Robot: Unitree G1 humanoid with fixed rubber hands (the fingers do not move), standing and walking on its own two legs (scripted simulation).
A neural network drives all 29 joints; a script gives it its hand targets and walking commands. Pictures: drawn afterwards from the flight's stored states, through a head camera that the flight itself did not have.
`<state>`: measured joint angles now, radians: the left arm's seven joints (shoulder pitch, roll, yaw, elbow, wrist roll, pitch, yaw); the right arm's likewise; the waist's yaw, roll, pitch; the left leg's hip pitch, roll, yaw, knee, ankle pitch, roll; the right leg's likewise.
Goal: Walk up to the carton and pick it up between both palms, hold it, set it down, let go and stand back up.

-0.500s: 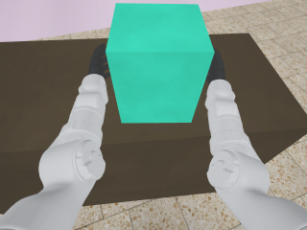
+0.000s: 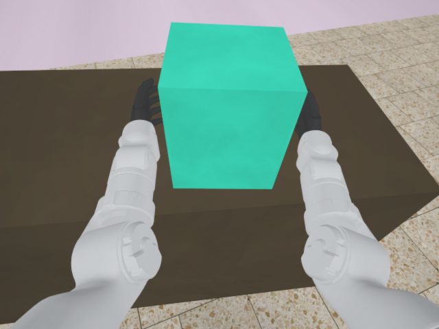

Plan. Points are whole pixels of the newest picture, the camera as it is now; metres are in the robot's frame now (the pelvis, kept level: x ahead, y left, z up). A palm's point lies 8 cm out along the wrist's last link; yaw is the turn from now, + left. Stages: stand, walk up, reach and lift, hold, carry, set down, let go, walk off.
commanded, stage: reach and lift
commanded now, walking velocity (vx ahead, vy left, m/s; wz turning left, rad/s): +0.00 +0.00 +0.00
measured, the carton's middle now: (225, 112) +0.49 -0.01 +0.12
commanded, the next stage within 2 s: none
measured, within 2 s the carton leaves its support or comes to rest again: leaves its support in 0.98 s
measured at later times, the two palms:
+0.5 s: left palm (140, 127) +0.43 +0.14 +0.14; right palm (307, 134) +0.42 -0.16 +0.13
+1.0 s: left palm (135, 130) +0.42 +0.15 +0.14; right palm (304, 132) +0.42 -0.15 +0.14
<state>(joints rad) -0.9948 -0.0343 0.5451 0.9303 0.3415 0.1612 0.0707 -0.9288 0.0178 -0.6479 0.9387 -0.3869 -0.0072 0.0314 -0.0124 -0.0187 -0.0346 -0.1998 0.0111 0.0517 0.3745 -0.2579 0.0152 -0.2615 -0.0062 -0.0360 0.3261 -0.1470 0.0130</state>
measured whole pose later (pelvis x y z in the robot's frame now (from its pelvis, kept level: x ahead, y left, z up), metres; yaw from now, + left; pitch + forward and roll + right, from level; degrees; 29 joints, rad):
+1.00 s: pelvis +0.00 +0.00 +0.00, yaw +2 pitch +5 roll -1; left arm -0.93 -0.05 0.52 0.94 0.35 0.11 0.12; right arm -0.88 0.03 -0.66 1.00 -0.41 -0.14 0.00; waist -0.03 -0.02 -0.10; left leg -0.22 0.01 0.04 0.36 -0.23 0.01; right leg -0.25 -0.02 -0.09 0.29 -0.12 0.01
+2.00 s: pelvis -0.02 -0.01 +0.00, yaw +5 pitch -3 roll -1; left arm -0.89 0.02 0.36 0.80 0.28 0.34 0.13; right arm -0.94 -0.01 -0.39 1.12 -0.10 -0.05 -0.14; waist -0.08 -0.08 -0.07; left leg -0.09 0.02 0.03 0.37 -0.22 0.00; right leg -0.10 -0.01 -0.13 0.28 -0.13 -0.01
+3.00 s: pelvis -0.05 -0.03 +0.00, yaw +5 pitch -7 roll +0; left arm -1.04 0.06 0.40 0.66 0.34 0.72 0.07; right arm -1.15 -0.10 -0.13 1.03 0.20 0.36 -0.27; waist -0.13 -0.05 -0.05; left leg -0.03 0.02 0.00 0.33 -0.17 -0.01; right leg -0.05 -0.01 -0.12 0.28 -0.11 -0.02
